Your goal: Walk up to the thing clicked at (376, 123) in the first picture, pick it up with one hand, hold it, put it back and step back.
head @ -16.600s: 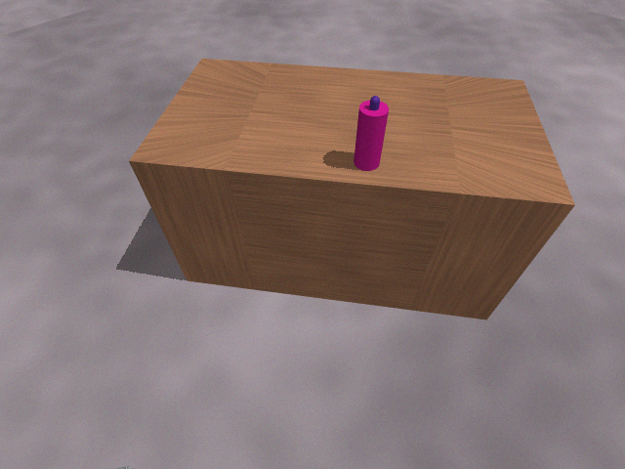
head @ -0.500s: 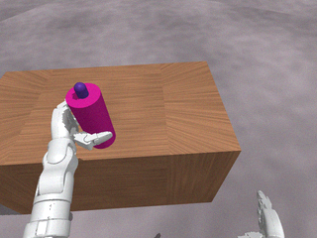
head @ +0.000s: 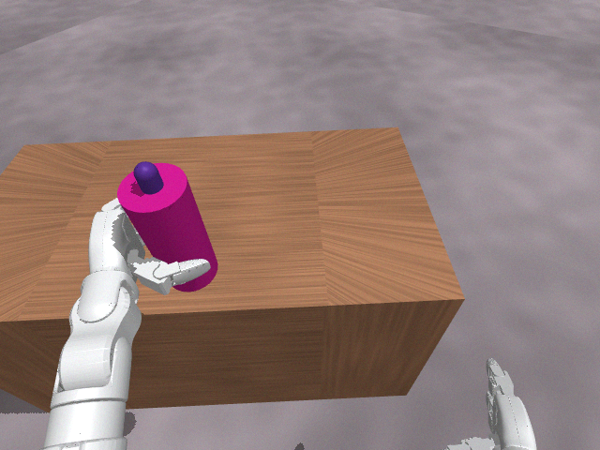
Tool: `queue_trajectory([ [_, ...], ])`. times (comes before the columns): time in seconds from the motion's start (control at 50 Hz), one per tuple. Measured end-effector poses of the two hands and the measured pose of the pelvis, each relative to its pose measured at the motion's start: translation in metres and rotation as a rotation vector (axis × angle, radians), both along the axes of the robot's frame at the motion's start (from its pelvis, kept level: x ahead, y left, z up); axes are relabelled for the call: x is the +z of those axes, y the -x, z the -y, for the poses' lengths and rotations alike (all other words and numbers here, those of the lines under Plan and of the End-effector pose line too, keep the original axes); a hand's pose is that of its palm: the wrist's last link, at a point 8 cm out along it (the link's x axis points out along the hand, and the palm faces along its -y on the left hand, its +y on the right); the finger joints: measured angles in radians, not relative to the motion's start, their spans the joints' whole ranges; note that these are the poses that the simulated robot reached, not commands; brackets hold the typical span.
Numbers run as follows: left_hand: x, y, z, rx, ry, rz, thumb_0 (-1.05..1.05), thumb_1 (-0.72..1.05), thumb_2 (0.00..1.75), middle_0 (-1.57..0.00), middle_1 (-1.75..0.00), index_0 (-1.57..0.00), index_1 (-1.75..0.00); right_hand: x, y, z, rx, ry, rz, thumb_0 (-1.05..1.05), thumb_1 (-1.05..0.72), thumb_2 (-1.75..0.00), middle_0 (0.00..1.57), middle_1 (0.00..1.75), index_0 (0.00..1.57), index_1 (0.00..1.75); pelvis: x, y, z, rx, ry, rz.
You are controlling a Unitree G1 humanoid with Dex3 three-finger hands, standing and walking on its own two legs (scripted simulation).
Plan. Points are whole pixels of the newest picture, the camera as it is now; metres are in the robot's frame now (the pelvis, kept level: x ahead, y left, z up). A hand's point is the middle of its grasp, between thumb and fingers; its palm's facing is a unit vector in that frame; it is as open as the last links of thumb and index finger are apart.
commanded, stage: hold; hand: left
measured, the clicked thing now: (172, 226) +0.32 +0.16 +0.17
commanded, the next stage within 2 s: none
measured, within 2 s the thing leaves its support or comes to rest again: neither
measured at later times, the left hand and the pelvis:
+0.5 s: hand (164, 233) +0.32 +0.17 +0.15, palm faces +0.15 -0.99 -0.03, open 10.4 cm; pelvis +0.00 +0.00 +0.01, yaw +1 degrees
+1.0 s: hand (165, 231) +0.32 +0.17 +0.15, palm faces +0.15 -0.99 -0.02, open 10.4 cm; pelvis +0.00 -0.01 +0.01, yaw +1 degrees
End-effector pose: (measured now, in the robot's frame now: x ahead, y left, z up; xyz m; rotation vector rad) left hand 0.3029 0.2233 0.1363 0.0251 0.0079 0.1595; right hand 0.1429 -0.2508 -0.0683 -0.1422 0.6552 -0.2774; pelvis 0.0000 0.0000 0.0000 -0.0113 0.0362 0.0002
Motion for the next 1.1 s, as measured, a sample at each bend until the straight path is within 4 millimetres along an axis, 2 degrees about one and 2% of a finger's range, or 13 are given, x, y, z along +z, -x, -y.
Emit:
queue_trajectory([
  [0.2,0.009,0.001,0.002,-0.011,-0.003,0.003,-0.05,-0.61,0.87,-0.82,-1.23,-0.87,-1.24,0.002,-0.01,-0.003,0.019,-0.008,0.016,-0.01,0.49,-0.06,0.05,0.05,0.05,0.05,0.003,-0.005,-0.001,0.004,0.002,0.01],
  [0.44,0.019,0.011,0.003,-0.003,0.003,0.004,-0.05,-0.61,0.87,-0.82,-1.23,-0.87,-1.25,0.001,-0.009,0.003,0.02,-0.003,0.006,-0.01,0.49,-0.06,0.05,0.05,0.05,0.05,0.006,-0.004,0.001,0.011,-0.001,0.024],
  [0.7,0.011,0.015,0.004,0.009,0.004,-0.035,-0.05,-0.61,0.88,-0.82,-1.23,-0.87,-1.25,0.0,-0.008,0.008,0.015,-0.001,-0.001,-0.01,0.49,-0.06,0.05,0.05,0.05,0.05,0.008,-0.001,0.004,0.013,-0.003,0.027],
  [0.9,0.029,0.013,0.006,-0.006,-0.003,0.03,-0.05,-0.61,0.88,-0.81,-1.23,-0.86,-1.25,0.001,-0.01,0.009,0.011,0.001,0.013,-0.01,0.49,-0.06,0.05,0.05,0.05,0.05,0.009,-0.001,0.005,0.016,-0.004,0.036],
  [1.1,0.007,0.014,0.009,-0.008,0.017,-0.053,-0.05,-0.61,0.88,-0.81,-1.24,-0.86,-1.26,0.001,-0.006,0.011,0.017,-0.002,-0.003,-0.01,0.49,-0.06,0.05,0.05,0.05,0.05,0.01,-0.002,0.006,0.012,-0.006,0.029],
])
